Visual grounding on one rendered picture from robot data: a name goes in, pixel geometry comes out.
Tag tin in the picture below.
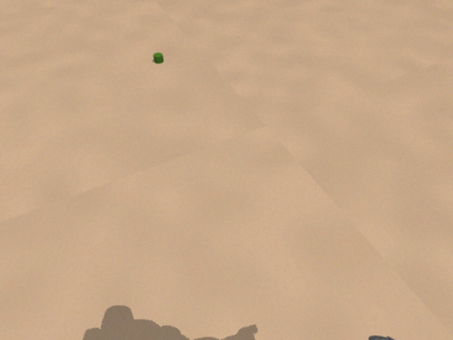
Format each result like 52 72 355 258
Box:
154 52 164 64

